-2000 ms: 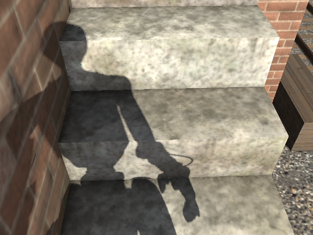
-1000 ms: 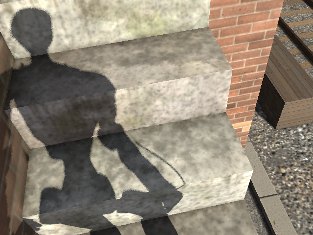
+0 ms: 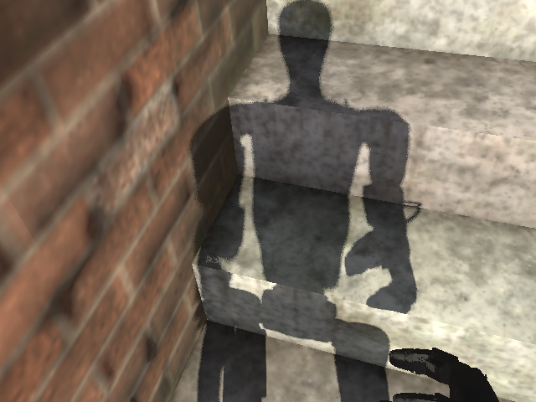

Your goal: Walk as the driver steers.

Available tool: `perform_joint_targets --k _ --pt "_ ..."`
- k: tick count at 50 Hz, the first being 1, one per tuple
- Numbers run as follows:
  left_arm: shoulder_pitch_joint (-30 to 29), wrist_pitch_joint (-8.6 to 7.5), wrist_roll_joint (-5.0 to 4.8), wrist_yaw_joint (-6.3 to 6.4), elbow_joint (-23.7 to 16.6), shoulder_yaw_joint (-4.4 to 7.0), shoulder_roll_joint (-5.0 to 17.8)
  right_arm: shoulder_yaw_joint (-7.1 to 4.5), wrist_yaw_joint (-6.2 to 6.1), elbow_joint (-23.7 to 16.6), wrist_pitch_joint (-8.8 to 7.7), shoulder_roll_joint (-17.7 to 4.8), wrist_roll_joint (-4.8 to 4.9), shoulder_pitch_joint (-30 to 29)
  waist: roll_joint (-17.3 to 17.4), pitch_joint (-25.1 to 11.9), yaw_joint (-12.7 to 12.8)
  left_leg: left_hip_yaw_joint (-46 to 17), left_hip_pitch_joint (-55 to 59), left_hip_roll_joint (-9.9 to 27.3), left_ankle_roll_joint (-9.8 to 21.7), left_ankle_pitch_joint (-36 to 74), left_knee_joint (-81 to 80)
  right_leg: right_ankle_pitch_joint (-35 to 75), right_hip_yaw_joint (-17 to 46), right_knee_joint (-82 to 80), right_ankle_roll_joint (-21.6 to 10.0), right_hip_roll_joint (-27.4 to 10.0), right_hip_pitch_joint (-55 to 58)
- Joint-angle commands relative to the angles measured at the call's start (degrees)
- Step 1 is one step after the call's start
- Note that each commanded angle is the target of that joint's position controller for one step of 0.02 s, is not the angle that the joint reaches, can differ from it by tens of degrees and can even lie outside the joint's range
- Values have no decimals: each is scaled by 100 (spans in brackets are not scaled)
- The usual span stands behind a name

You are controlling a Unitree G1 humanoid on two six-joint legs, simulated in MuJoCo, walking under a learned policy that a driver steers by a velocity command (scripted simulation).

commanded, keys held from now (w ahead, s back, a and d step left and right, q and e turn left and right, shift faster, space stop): w+e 0.84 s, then w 0.16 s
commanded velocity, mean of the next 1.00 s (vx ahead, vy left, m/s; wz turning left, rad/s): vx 0.50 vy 0.00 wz -0.47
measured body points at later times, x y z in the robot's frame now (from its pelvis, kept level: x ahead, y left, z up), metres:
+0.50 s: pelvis +0.19 -0.11 +0.14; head +0.18 -0.14 +0.58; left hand +0.49 +0.01 +0.09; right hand +0.11 -0.29 -0.04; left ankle +0.13 +0.10 -0.61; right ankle +0.26 -0.23 -0.41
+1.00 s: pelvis +0.36 -0.17 +0.34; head +0.36 -0.22 +0.78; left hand +0.30 +0.10 +0.24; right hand +0.44 -0.40 +0.20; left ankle +0.57 -0.10 +0.00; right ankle +0.25 -0.23 -0.41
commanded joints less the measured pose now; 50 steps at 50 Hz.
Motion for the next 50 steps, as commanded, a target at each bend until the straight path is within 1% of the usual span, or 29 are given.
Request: perform_joint_targets --k 1,3,6,9,11,14,17,19,20,21,22,24,25,26,27,28,29,30,31,32,33,34,36,37,39,42,46,48,50 --pt "-567 202 -88 -320 -374 388 658 -461 369 933 -121 -1117 -581 2748 1648 -239 -1433 -4595 2375 1569 1423 -2322 -4051 293 2144 6763 -649 728 -4027" --pt "-1261 63 -75 -24 -963 314 117 -327 512 1385 -261 -240 -356 2011 -33 221 -737 -3149 2319 1507 1434 -1519 -3899 -798 1858 6992 -997 744 -5069" --pt "-1054 428 -109 369 -1405 285 -57 -114 567 1301 -584 401 -442 1049 2 5 136 -2119 1721 1482 834 -420 -4729 -1088 1396 6639 -675 390 -5212" --pt "-1070 517 -148 329 -1610 407 383 -297 738 430 -791 -265 -423 -591 503 98 889 -422 -264 1315 491 384 -5964 -1771 626 6495 -461 340 -2581" --pt "-1286 528 -27 353 -1543 383 476 -277 648 772 -876 -223 -489 313 486 210 415 -896 1361 1698 831 190 -5977 -2204 1017 7588 -460 346 -4175" --pt "-3405 608 122 655 -2669 230 608 -98 382 2176 -995 -43 -552 3505 362 -19 -671 -1934 5522 2238 1027 681 -5374 -3430 1565 7408 -727 374 -8028" --pt "-3700 763 103 644 -3004 102 450 -24 495 2166 -1001 91 -568 3379 474 -127 -440 -1646 5907 2512 938 646 -5877 -3504 1442 7128 -638 5 -8618" --pt "-4151 847 74 701 -3327 75 742 -102 760 1820 -928 -343 -744 2770 234 -182 -248 -724 4154 2222 727 456 -6519 -2720 949 4866 -654 -330 -6798" --pt "-4750 901 95 597 -3579 -36 824 -383 972 1648 -896 -1168 -372 2577 344 -43 -304 -244 3048 2123 672 336 -7104 -5686 288 3774 -328 139 -5094" --pt "-4787 944 104 453 -3475 -210 627 -418 1021 1754 -843 -1349 -491 2772 683 -12 -469 -356 2548 2307 954 84 -7305 -5189 59 4154 -299 305 -4352" --pt "-4052 841 129 259 -3211 -200 450 -413 1033 1613 -920 -1367 -382 2503 948 118 -117 -112 3147 2406 796 487 -7192 -5136 -231 4610 -280 551 -4413" --pt "-3650 545 -141 257 -2984 -101 945 -371 999 1516 -1027 -1299 -369 2423 346 -167 -144 483 3923 2003 452 2065 -6288 -4228 310 3211 -640 746 -4012" --pt "-3441 486 -330 293 -3156 -159 953 -376 1108 1831 -1082 -1483 -346 2776 576 -532 76 729 4019 1784 242 3776 -5701 -4570 784 2538 -583 1002 -3034" --pt "-3261 522 -363 306 -3137 -160 1095 -303 1205 1920 -1080 -1196 -361 2820 787 -718 211 703 3882 1651 197 5149 -5113 -3128 1175 2074 -682 968 -2496" --pt "-2566 502 -343 333 -2866 -42 1469 -244 1251 1822 -1025 -1074 -473 2884 522 -1071 278 458 3138 1457 34 4863 -4238 -1726 2073 1427 -740 721 -1170" --pt "-1128 469 -290 397 -2287 274 2330 -290 1214 1532 -966 -1059 -510 2670 -659 -1311 821 -161 1536 980 -392 2808 -2660 -1007 4136 -214 -960 -40 460" --pt "168 422 -141 480 -1807 581 3019 -455 1134 1356 -861 -1132 -346 2543 -1516 -1677 1004 -1022 529 544 -396 2028 -542 -654 5881 -1649 -547 -516 1182" --pt "573 295 42 498 -1577 663 3162 -557 1059 1530 -806 -1007 -162 2701 -1908 -1104 837 -2131 23 48 -245 2560 1626 155 6009 -1855 265 -574 756" --pt "282 315 25 422 -1603 714 3007 -642 941 1706 -879 -954 -69 2808 -1852 -778 632 -2931 -371 -346 -82 2733 3036 406 5405 -1663 771 -458 364" --pt "-1408 321 -101 408 -2083 485 1445 -451 338 604 -792 -839 -115 1990 -1393 -304 -168 -1452 -52 304 -207 1879 3691 -2914 4249 -1613 564 -164 -402" --pt "-1835 267 0 451 -2161 459 1224 -374 65 228 -756 -714 -232 1383 -1313 332 -183 -1361 -600 252 -133 1795 4055 -3792 3946 -1660 503 61 -996" --pt "-1419 495 106 356 -2120 452 1823 -520 472 1232 -772 -795 -91 1958 -566 -23 192 -3376 -700 -600 260 2482 4797 -1626 5102 -1716 289 -32 -1301" --pt "-1346 549 420 270 -1930 479 1832 -546 669 1108 -858 -970 -9 2090 234 -7 -224 -3280 -1560 -632 307 2726 4933 1347 4345 -1580 442 -296 -831" --pt "-1340 414 422 283 -1823 518 1846 -486 704 1028 -878 -944 -65 1959 254 -26 -360 -2922 -2043 -627 338 2451 4726 2091 3486 -1345 481 -141 -425" --pt "-1026 210 472 335 -1633 533 1633 -379 855 979 -818 -927 -210 1941 168 -252 -391 -1943 -2549 -520 177 1870 5564 1628 2603 -1622 -54 46 108" --pt "426 77 675 278 -1052 363 1235 -160 974 696 -834 -559 -292 1679 -185 832 -209 -1409 -4009 -348 272 1035 7445 160 2618 -1893 -670 -175 43" --pt "1018 -87 730 183 -1076 222 1542 -20 995 -75 -669 -667 -113 665 -454 1422 165 -847 -4237 312 64 2378 5754 -2341 2562 -2970 -674 -290 -615" --pt "1412 -169 694 256 -930 79 1535 22 1077 -449 -378 -520 -115 217 -844 1360 306 -396 -3880 426 28 2818 5331 -2218 2605 -3648 -804 -407 -946" --pt "1499 -213 727 147 -773 -36 1543 136 1200 -423 -80 -197 -135 809 -1087 1450 17 -251 -3596 372 16 3067 5515 216 2306 -3592 -1141 -651 -612"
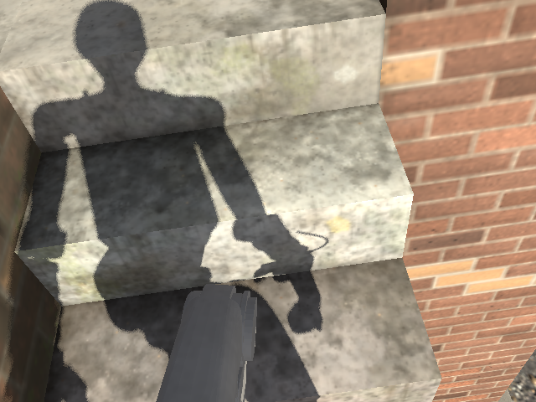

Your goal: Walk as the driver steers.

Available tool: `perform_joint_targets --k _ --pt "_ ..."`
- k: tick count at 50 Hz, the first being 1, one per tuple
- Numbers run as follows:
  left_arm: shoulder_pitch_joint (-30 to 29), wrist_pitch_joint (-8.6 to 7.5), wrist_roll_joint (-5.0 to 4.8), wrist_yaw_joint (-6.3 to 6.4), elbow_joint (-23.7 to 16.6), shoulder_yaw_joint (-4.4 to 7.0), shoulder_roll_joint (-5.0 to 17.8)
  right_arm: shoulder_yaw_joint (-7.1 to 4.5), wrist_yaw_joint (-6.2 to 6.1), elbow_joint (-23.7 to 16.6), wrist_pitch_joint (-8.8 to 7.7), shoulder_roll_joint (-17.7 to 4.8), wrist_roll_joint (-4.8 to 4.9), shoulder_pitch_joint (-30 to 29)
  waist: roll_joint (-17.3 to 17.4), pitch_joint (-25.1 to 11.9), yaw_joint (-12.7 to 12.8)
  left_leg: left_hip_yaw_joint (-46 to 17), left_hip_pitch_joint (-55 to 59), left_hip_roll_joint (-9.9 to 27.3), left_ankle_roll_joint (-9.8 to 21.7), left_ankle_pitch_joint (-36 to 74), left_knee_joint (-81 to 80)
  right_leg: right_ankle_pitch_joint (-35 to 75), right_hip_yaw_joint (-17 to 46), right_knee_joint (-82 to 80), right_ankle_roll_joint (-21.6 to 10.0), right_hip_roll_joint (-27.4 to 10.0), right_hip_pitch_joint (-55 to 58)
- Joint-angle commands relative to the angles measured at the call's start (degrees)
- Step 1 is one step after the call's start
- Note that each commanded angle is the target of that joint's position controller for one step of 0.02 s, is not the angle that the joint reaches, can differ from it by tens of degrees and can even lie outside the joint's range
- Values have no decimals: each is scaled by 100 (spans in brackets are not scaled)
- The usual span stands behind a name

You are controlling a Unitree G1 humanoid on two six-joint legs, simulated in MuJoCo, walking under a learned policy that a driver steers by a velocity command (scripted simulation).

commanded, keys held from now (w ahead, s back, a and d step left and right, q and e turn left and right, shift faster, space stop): w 0.18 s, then no key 0.74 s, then q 0.08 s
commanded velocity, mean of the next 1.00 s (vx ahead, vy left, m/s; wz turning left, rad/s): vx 0.21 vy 0.00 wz -0.06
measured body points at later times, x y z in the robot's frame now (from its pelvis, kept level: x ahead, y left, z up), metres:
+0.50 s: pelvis +0.17 +0.11 +0.16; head +0.18 +0.09 +0.61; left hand +0.40 +0.31 +0.09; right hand +0.15 -0.07 +0.00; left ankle +0.15 +0.16 -0.56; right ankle +0.25 -0.04 -0.31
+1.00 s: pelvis +0.32 +0.08 +0.19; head +0.35 +0.12 +0.64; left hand +0.46 +0.32 +0.05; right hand +0.40 -0.19 +0.09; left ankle +0.22 +0.22 -0.24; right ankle +0.22 -0.05 -0.56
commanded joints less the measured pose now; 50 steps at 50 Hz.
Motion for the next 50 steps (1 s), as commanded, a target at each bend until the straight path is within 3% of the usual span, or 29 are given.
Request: perform_joint_targets --k 1,3,4,7,8,9,10,11,12,13,15,16,17,19,21,22,23,24,29,32,34,39,43,45,46,47,48,49,50 --pt "740 -137 91 -96 203 -117 638 150 116 -954 321 196 -15 -815 -902 571 -204 492 683 116 15 217 -412 3652 318 -1504 -1348 -1163 -740" --pt "129 -200 9 -230 87 -234 658 86 -20 -1338 522 41 -75 -850 -861 8 -762 779 3071 -21 13 -406 -2325 6417 -372 -1817 -1284 -1403 -1140" --pt "-320 -264 -145 -353 -12 -141 1116 -47 -50 -1520 675 -242 -80 -608 -1354 -421 -1279 810 4281 -257 -235 -586 -3017 8805 -372 -1677 -1479 -1641 -1225" --pt "-579 -134 -652 -309 -193 458 2105 -190 -155 -1895 725 -475 -184 -334 -1923 -872 -1452 1226 4292 -841 -497 -2304 -5774 12542 -556 -770 -1562 -1867 1459" --pt "-510 1 -681 -297 -236 630 2136 -277 -130 -1851 691 -525 -207 -6 -1734 -1044 -1444 1483 4570 -1045 -342 -2606 -6701 13531 -699 56 -1518 -1755 2047" --pt "-164 141 -509 -346 -234 699 1922 -456 -143 -1303 666 -836 -303 1239 -1221 -1682 -1463 846 6083 -1130 24 -1597 -6988 13487 -794 1182 -1380 -1378 1469" --pt "-88 333 -221 -375 -408 499 969 -438 -73 -592 591 -974 -523 2662 563 -2864 -1395 -1265 9039 -308 1117 1347 -7626 8879 -283 3016 -915 -610 -1009" --pt "-576 440 -534 -462 -404 476 630 -440 -77 -512 382 -834 -522 2923 1634 -2843 -1599 -3961 9003 1105 2157 669 -9119 2456 168 5249 -407 859 -2845" --pt "-1275 496 -756 -328 -749 439 219 -328 -112 -339 11 -494 -461 2777 1358 -1791 -1403 -4053 7824 1271 1635 -1529 -9272 2657 952 7044 -649 828 -3863" --pt "-2204 525 -851 -41 -1225 531 287 -300 -97 -38 -222 -285 -260 2397 1197 -623 -1221 -3822 7069 1161 1529 -2070 -9454 2286 734 8217 -718 952 -4824" --pt "-2991 484 -633 214 -1852 408 27 -165 -179 487 -355 8 -203 1370 353 -164 -464 -2821 6535 930 1191 -2436 -9685 1234 635 9233 -1087 1177 -5694" --pt "-2865 500 -659 301 -1909 287 -169 -55 -226 645 -319 442 -266 843 208 104 -161 -2197 6037 618 947 -3079 -9927 814 549 9137 -1218 1064 -5882" --pt "-2593 586 -630 377 -1930 282 2 8 -217 719 -302 487 -385 905 143 140 -41 -1844 6055 490 907 -2662 -10147 1322 357 8442 -1138 964 -5906" --pt "-2385 521 -752 411 -1832 387 325 -127 -227 534 -457 162 -144 177 343 -93 255 -1283 5641 362 840 -2575 -10597 583 -239 7915 -728 779 -5448" --pt "-2734 462 -814 416 -1723 523 490 -200 -141 710 -578 -22 -141 607 777 -225 113 -1419 5794 535 738 -1276 -10676 324 -563 9418 -466 782 -5498" --pt "-3081 405 -741 450 -1786 601 614 -219 -173 864 -586 -113 -243 1013 412 -197 -119 -1627 6436 660 634 -830 -10522 478 -354 9546 -473 855 -6121" --pt "-3094 568 -198 456 -1906 395 -68 -312 -1094 863 -771 -170 370 1295 -1197 -267 230 -1947 7264 1215 810 1124 -10311 1020 -446 8872 118 475 -5454" --pt "-3291 624 -200 376 -1896 357 -210 -228 -1382 836 -815 -196 470 1408 -1424 -262 109 -1731 7522 1139 800 1966 -10195 871 -731 8560 336 442 -5528" --pt "-3491 808 -369 252 -1788 322 -210 -246 -1657 549 -721 78 201 1805 391 -424 -273 -1283 9482 1000 730 3346 -9984 796 -1074 7687 383 346 -6095" --pt "-4426 745 -356 227 -2232 285 -200 -409 -1670 531 -662 -251 58 2248 1106 -344 -766 -1348 10693 1013 665 3570 -10149 147 -1587 6849 422 186 -6682" --pt "-4675 849 -487 235 -2345 217 -231 -440 -1729 704 -441 -237 -13 2513 1088 -309 -987 -1256 11205 906 487 4570 -10086 -165 -1862 6283 483 269 -6672" --pt "-4425 1092 -594 360 -2522 258 -91 -482 -1655 783 -652 -526 38 2188 1287 -664 -751 -1205 11486 990 129 5969 -9946 -225 -1705 5022 306 444 -5504" --pt "-3910 935 -826 391 -2427 239 178 -694 -1607 306 -497 -1278 150 1304 1361 -1127 -255 -908 10812 701 -351 7962 -9123 757 -1867 512 75 901 -2292" --pt "-2741 845 -728 405 -1818 352 249 -777 -1464 76 -362 -1418 291 1135 861 -1178 117 -1032 10082 217 -532 5629 -7705 3330 -1868 -2191 182 883 -254" --pt "-2452 859 -666 484 -1530 415 336 -854 -1437 -26 -361 -1305 382 1280 -271 -790 101 -743 8732 -466 -734 2116 -6115 4386 -1765 -2870 -101 543 563" --pt "-2519 809 -520 560 -1473 393 360 -910 -1412 -249 -396 -1019 523 1129 -1749 -177 93 -400 5794 -1424 -891 -3810 -3226 7293 -1092 -2583 -798 -564 1846" --pt "-309 614 -367 98 -264 249 742 68 -481 -790 152 1055 -247 2091 -2796 -1358 -438 -1236 2235 -1450 -815 -5868 1408 15254 919 278 -2706 -2800 5339" --pt "530 391 280 -250 236 480 1185 -172 -581 -1206 257 493 277 1748 -1193 -979 -28 -1913 42 -1415 -514 -6785 4096 14178 947 100 -2518 -3684 5219" --pt "47 228 445 -343 354 390 1200 -255 -640 -1908 276 117 344 807 -586 -830 -97 -1905 -1257 -1553 118 -7659 4947 12299 76 208 -2008 -3443 4868"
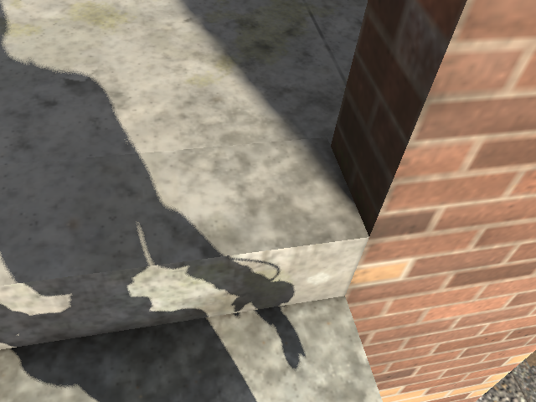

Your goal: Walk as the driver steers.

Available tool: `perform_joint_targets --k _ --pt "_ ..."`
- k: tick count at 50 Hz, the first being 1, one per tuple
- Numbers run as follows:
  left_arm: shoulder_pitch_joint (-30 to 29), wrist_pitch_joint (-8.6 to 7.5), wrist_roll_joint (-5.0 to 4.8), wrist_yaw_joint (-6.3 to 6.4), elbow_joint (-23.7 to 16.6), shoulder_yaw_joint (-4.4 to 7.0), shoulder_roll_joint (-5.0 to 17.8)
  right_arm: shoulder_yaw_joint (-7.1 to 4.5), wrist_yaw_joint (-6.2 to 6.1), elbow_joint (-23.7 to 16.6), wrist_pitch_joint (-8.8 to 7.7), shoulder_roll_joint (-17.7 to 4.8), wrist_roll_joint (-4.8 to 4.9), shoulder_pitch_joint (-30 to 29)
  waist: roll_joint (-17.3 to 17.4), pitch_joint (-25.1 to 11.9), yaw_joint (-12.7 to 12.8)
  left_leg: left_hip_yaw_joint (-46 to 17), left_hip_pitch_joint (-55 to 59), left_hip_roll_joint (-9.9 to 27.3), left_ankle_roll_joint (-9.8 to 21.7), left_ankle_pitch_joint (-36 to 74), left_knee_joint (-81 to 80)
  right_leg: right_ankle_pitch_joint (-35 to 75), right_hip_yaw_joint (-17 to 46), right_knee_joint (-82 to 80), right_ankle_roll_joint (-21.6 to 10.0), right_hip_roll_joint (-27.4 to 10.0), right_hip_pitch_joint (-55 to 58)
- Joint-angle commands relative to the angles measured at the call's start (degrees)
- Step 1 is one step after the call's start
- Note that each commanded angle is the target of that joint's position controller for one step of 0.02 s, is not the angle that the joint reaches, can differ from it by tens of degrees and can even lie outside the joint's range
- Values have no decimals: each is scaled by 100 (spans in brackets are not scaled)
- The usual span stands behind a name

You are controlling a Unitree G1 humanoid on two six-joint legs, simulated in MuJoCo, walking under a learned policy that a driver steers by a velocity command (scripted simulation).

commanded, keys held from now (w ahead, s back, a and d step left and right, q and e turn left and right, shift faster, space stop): q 0.68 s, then w+q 0.26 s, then w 0.04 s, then w+e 0.02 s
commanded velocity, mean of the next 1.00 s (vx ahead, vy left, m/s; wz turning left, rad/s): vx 0.08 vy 0.00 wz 0.49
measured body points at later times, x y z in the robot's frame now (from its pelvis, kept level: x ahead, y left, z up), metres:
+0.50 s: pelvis +0.06 +0.08 +0.16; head +0.08 +0.09 +0.61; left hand +0.37 +0.30 +0.15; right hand +0.01 -0.12 +0.03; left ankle +0.08 +0.18 -0.55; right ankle +0.09 -0.06 -0.40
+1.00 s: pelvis +0.11 +0.10 +0.19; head +0.12 +0.10 +0.64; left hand +0.08 +0.38 +0.07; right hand +0.34 -0.04 +0.08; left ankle +0.08 +0.21 -0.48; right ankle +0.09 -0.04 -0.55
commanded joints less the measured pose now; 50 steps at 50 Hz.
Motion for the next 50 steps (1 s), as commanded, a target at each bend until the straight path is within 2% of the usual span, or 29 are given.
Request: perform_joint_targets --k 1,2,3,4,5,6,7,8,10,11,12,13,14,16,18,20,25,28,30,32,33,34,36,40,42,44,46,47,50 --pt "2179 -263 409 -415 1489 -42 545 365 393 -2296 119 473 -5 -1342 -45 -104 68 -939 -6992 -80 883 -3626 5367 9822 948 1330 -1727 -3325 3862" --pt "587 -348 245 -316 899 -141 615 407 368 -2567 -24 290 -176 -1175 757 -123 -791 -287 -5700 364 686 -2451 2903 8217 127 840 -1435 -2518 2245" --pt "-1259 -384 85 -215 22 6 1271 421 361 -2825 -21 67 -113 -517 544 78 -1960 200 -3623 653 415 -1934 710 6270 -1005 -39 -1002 -1556 -333" --pt "-2231 -370 25 -161 -441 326 2150 342 509 -3158 25 -193 8 -966 241 94 -2329 668 -637 575 115 379 16 5082 -1390 -1794 -928 -733 -3491" --pt "-2354 -355 69 -75 -501 631 2857 352 575 -2905 152 -304 81 -422 -281 -146 -2680 1153 1565 391 -188 2238 821 8423 -1474 -1965 -1618 -1450 -4702" --pt "-2389 -365 68 -73 -519 736 3248 424 572 -2301 282 -271 210 1243 -88 -55 -3189 1374 1121 160 -375 2300 819 10854 -1457 -1561 -1625 -1855 -3768" --pt "-2004 -520 -12 32 -621 785 3075 487 491 -2372 571 -477 205 1080 13 -227 -3008 1274 136 228 -281 2001 -1344 11953 -1148 -1035 -1206 -1698 -1825" --pt "-1550 -49 -698 237 -747 495 1362 -39 -491 -382 356 -751 -14 1547 223 -1740 -1801 965 1655 31 139 2355 -2835 9570 -2090 215 -409 -804 -174" --pt "-846 70 -853 288 -1015 361 807 -106 -971 -281 151 -726 -2 1231 7 -1878 -1264 496 1630 -149 317 1753 -5292 8717 -1504 2215 -498 -877 936" --pt "-1437 391 -474 88 -1275 557 1316 270 96 -719 418 -449 -381 1434 1047 1372 -2240 -740 -430 442 1320 6469 -8593 2989 -738 4757 -1127 -234 -1046" --pt "37 711 -391 -122 -1557 170 -359 423 97 477 609 -16 -886 2635 2751 -609 -686 -3879 2405 657 1966 6686 -8196 491 1122 8357 -1480 1007 -4831" --pt "492 821 -434 -163 -1293 124 -375 490 274 727 640 100 -902 2908 2518 -1643 -1038 -4522 2560 898 2186 7074 -8025 855 2917 8937 -1679 1345 -5306" --pt "223 763 -342 -12 -1477 287 261 481 557 578 442 135 -588 2377 1815 -1693 -822 -3965 2863 1073 2034 7085 -7971 718 2509 8987 -1410 1284 -5581" --pt "-1008 432 -244 487 -2075 98 114 555 500 1009 -41 339 -301 1375 635 -1400 -88 -2592 2014 812 1216 5342 -7365 -544 1564 9071 -819 761 -5892" --pt "-794 428 -321 836 -1911 162 409 476 610 702 -467 221 -276 326 518 -1281 247 -2272 1016 673 704 4693 -8030 -195 1140 8106 28 185 -5197" --pt "-1641 417 -502 695 -2211 273 713 115 601 257 -705 -666 -150 -92 806 -836 108 -2639 -642 700 655 4434 -8874 -841 199 8213 423 369 -3606" --pt "-1670 364 -150 532 -2046 363 339 189 262 -119 -713 -238 -7 567 837 -397 -118 -2953 615 744 491 2612 -8981 -285 126 6672 620 114 -3563" --pt "-1944 236 -115 440 -2094 411 193 -44 382 -470 -548 -567 136 698 1434 -16 -580 -3493 1862 912 880 2669 -9392 -860 -206 3420 1025 292 -2671" --pt "-1701 115 -291 423 -1901 334 24 -179 531 -487 -380 -862 223 444 1236 -111 -517 -3902 2821 1112 1128 3568 -9146 -551 -2 1467 974 201 -2500" --pt "-1367 37 -207 445 -1591 396 144 -146 621 -293 -259 -563 21 944 741 -877 -555 -3719 2628 1004 965 4107 -8653 1898 460 1179 448 -417 -975" --pt "-1752 -19 -332 444 -1727 510 513 -52 584 -383 -258 -74 -203 1527 138 -1424 -1002 -2590 1827 338 418 3177 -8215 3629 1017 1994 -560 -876 -29" --pt "-1903 42 -258 441 -1845 681 899 -68 549 -363 -197 -140 -328 1473 -5 -860 -811 -1718 615 -15 -75 2554 -7573 3847 1460 1801 -1201 -1240 55" --pt "-618 101 -156 548 -1638 840 976 -200 269 -511 -75 -516 -138 1106 -206 -1073 79 -1162 -556 -317 -464 927 -4096 2712 2698 927 -2089 -2237 27" --pt "-1152 146 -271 492 -1711 247 -170 -89 232 -544 -164 -547 -279 207 790 -465 -33 -855 -2033 266 -333 2921 -2150 -1445 1363 296 -1222 -1526 -979" --pt "-169 7 -333 617 -1355 264 79 18 310 -477 -221 -218 -443 -409 560 -506 305 -220 -2373 614 -453 2247 -2796 -1715 1035 79 -1265 -1459 -334" --pt "509 -130 -468 725 -1174 422 552 -63 391 -365 -405 -317 -325 -849 473 -437 444 414 -2283 878 -700 1768 -3835 -1848 786 -189 -1206 -1559 -293" --pt "466 -30 -362 738 -1054 536 855 -37 480 -308 -492 -277 -266 -1049 -106 -598 415 1008 -1412 884 -686 1059 -4706 -1563 347 -315 -1303 -1510 -668" --pt "-109 -26 -188 678 -1173 526 1007 29 579 -220 -525 -136 -329 -768 -373 -509 76 1154 50 982 -451 1587 -5119 -1232 -165 -470 -1103 -1387 -1651" --pt "-432 34 -219 424 -1025 439 853 -38 571 51 -662 -215 -320 260 -138 -209 -733 1003 1811 936 -53 3254 -7337 -443 -133 288 -1318 -1551 -2103"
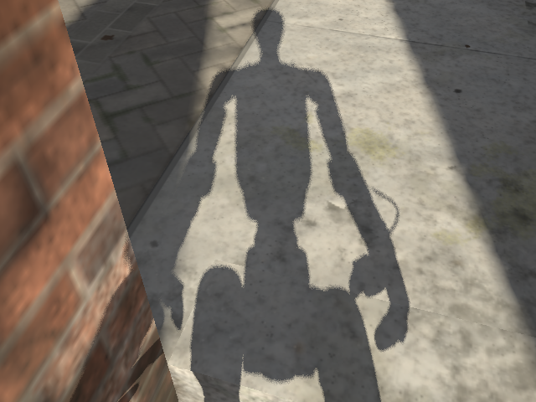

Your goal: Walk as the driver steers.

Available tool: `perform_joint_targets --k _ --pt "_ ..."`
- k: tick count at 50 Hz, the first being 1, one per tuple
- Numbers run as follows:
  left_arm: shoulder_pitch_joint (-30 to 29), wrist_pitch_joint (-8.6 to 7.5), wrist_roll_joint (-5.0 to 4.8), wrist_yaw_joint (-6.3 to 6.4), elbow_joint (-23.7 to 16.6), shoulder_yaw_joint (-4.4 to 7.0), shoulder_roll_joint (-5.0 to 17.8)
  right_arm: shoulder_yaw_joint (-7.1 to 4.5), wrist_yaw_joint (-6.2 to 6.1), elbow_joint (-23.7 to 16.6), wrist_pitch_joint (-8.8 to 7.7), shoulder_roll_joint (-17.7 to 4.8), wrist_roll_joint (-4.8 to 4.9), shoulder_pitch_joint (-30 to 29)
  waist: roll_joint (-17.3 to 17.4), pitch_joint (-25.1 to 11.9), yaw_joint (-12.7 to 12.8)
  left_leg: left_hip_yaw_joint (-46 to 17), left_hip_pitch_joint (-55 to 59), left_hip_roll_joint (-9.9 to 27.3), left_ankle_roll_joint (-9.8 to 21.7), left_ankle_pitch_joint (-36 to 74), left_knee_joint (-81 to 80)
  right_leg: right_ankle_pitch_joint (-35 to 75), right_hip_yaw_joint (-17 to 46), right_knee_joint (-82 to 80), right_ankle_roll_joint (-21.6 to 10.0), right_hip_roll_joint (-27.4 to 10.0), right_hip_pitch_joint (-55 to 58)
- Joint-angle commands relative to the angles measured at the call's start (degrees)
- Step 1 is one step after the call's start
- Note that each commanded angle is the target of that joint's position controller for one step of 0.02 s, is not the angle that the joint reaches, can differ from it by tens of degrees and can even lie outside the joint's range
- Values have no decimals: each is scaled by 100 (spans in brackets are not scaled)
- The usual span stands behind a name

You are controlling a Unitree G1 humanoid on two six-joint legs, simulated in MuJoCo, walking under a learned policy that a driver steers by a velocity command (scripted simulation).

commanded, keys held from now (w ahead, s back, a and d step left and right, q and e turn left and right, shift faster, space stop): w+e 1.00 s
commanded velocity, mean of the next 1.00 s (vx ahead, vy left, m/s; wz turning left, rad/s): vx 0.47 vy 0.00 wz -0.36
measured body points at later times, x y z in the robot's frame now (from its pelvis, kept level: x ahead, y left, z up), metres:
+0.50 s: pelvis +0.17 +0.01 +0.04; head +0.19 +0.02 +0.49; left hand +0.41 +0.18 -0.06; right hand +0.16 -0.24 -0.10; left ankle +0.05 +0.11 -0.71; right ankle +0.19 -0.09 -0.54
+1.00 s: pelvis +0.37 -0.04 +0.25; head +0.40 -0.04 +0.70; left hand +0.42 +0.19 +0.10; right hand +0.55 -0.31 +0.22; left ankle +0.48 +0.02 -0.35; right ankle +0.20 -0.10 -0.43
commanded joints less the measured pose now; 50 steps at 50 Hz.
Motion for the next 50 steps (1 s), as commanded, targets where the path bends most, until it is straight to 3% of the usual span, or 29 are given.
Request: perform_joint_targets --k 1,3,4,5,6,7,11,14,15,16,18,20,24,26,27,28,29,32,33,35,39,41,43,44,46,47,48,49,50 --pt "-1430 -19 95 -211 -406 221 944 -50 -8 -171 -78 -305 12 769 -692 836 -1079 213 1564 -170 443 1513 -2207 1150 1263 -625 -1466 -1388 -760" --pt "-845 -66 301 -485 68 180 636 -205 -122 51 43 -612 -14 1591 -511 345 -1223 129 2875 -402 904 2185 -3166 2676 712 1730 -1458 -901 -831" --pt "-1039 -102 325 -665 31 -78 26 -462 -262 513 153 -1134 -260 2882 394 317 -1633 -1070 4314 311 1948 3016 -2948 2702 155 4566 -902 -154 -3132" --pt "-106 -131 264 -791 198 -328 -570 -464 -188 643 173 -1670 -223 3621 1570 -345 -1189 -2750 4989 1356 3046 6113 -2813 -523 910 7674 -450 873 -4472" --pt "469 -225 11 -853 244 -289 -172 -292 11 591 117 -1446 -187 3005 1810 -790 -930 -4147 5068 2205 3014 2659 -3599 -684 1974 9730 -245 912 -5492" --pt "-470 -198 -354 -578 224 -196 133 -137 120 602 127 -580 -122 2119 1109 576 -922 -3229 4172 2066 2506 1295 -3752 -267 1943 10661 -276 784 -6827" --pt "-1343 123 -419 -263 -453 -540 -601 308 147 1492 85 413 -397 1366 447 759 -22 -1933 3056 2046 1975 1386 -4369 -432 1993 11944 -1163 515 -7783" --pt "-1899 448 -454 -266 -918 -475 -60 163 345 1295 -17 -122 -447 280 -120 416 301 -407 1694 1379 1316 1374 -4946 128 1218 8712 -960 -120 -6454" --pt "-2388 501 -483 -302 -991 -367 380 58 419 994 19 -538 -314 -195 13 446 367 -3 292 1070 1192 1431 -5528 -459 963 7487 -827 -136 -4797" --pt "-2639 639 -431 -482 -1014 -519 86 1 431 1221 88 -992 -312 262 648 329 283 -148 -150 1177 1439 2051 -6056 -741 534 7844 -793 179 -3954" --pt "-1163 681 -292 -729 -337 -639 -372 4 445 1266 32 -1238 -316 285 442 316 692 237 1081 1631 1407 5876 -5146 183 467 8258 -693 268 -4139" --pt "-1281 565 -106 -870 -339 -750 -400 -44 426 1404 34 -1359 -78 1124 431 -104 275 237 3646 1951 1679 9340 -4365 -945 301 6866 -651 565 -4917" --pt "-1225 437 -401 -641 -538 -788 -142 -351 222 1492 15 -1582 -388 1651 1518 -1007 -67 207 5810 2320 1682 13640 -3078 -704 594 5171 -969 1179 -4037" --pt "-789 470 -445 -507 -450 -646 185 -419 297 1292 162 -1410 -710 1330 1123 -852 348 63 4540 2028 1851 13058 -2400 -47 1253 4154 -1121 1298 -2706" --pt "-276 481 -443 -487 -241 -529 562 -433 402 1006 281 -1112 -865 854 184 -1056 516 52 3195 1352 1573 10152 -1109 942 2491 3018 -1490 1126 -1491" --pt "-173 463 -284 -454 -349 -333 1012 -510 486 753 415 -878 -752 302 -1102 -487 598 200 1290 -494 725 3220 2220 1656 4603 948 -2201 368 -1446" --pt "668 391 -384 -549 -128 -187 1027 -610 438 895 363 -1040 -461 -65 -887 -310 744 -981 -306 -778 609 1862 5908 1204 5089 727 -2081 197 -915" --pt "487 -114 -514 -801 578 -275 454 -355 125 24 158 -456 -450 -906 -251 581 125 -1378 -3690 -981 773 326 7923 2433 4610 1063 -1777 -30 -123" --pt "498 -199 -260 -919 888 -373 143 -257 -2 -251 159 -384 -407 -1177 11 508 -139 -1087 -3664 -641 846 124 8276 2866 4333 923 -1685 -113 -261" --pt "30 -317 -196 -904 988 -441 -146 -163 -297 -319 202 -445 -313 -889 260 560 -466 -788 -3737 -276 754 -779 7952 3325 3545 620 -1379 -72 -602" --pt "1892 -517 31 -578 1513 -165 804 130 -566 -1574 53 -534 -49 -2040 -81 559 66 -264 -4095 -261 796 -2378 8077 3874 2924 246 -997 164 -323" --pt "2337 -588 210 -646 1592 -135 915 265 -556 -2334 153 -329 -182 -2837 383 662 25 -77 -3833 246 872 -975 5786 2956 3232 -81 -1000 329 -365" --pt "921 -551 -123 -1026 930 -79 1070 364 -355 -2742 522 -299 -267 -3577 -252 623 -597 514 -417 180 747 -1769 3322 3356 3642 -1898 -1729 51 -3371" --pt "720 -583 -249 -1109 787 -102 1203 345 -162 -2397 677 -355 -197 -3056 -582 581 -869 797 278 -113 527 -1066 3588 6087 3577 -1787 -1968 -176 -3480" --pt "646 -601 -504 -1020 342 -2 1571 365 -190 -1693 735 -424 -271 -1662 -446 -245 -899 941 200 -550 315 -710 1556 9860 3405 -641 -1883 -640 -758" --pt "655 -641 -305 -1069 443 1 1527 233 -276 -1234 572 -663 -204 -652 -604 -835 -1115 320 1385 -655 670 -565 726 11382 3110 799 -1482 -437 -491" --pt "709 -658 219 -1185 393 -223 636 38 -427 -473 413 -1138 -289 1359 1084 -2026 -1422 -2609 3665 537 1860 1249 -570 8955 2971 3088 -1094 309 -2234" --pt "1158 -615 288 -1271 667 -321 483 -18 -444 -445 412 -1394 -388 1804 2497 -2061 -1625 -5955 4020 1872 3043 -144 -2547 1970 3153 6326 -506 1439 -3827" --pt "704 -531 54 -1280 702 -286 744 28 -476 -505 204 -1442 -349 1067 1981 -513 -1374 -6206 2883 1879 2606 -3209 -3035 2179 3187 8441 -379 1084 -5215"
Velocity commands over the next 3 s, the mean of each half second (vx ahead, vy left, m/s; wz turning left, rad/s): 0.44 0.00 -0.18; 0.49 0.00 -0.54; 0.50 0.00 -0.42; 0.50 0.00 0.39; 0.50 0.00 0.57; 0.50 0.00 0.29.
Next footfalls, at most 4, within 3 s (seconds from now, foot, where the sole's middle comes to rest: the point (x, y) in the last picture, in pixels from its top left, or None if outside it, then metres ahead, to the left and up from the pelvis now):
0.08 left None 0.07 0.12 -0.78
0.44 right None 0.23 -0.10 -0.58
0.94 left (282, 341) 0.52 0.02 -0.39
1.48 right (490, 284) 0.66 -0.41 -0.39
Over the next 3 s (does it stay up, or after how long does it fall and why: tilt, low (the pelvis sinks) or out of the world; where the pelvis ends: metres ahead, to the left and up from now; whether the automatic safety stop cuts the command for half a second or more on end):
stays up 1.32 -0.39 0.38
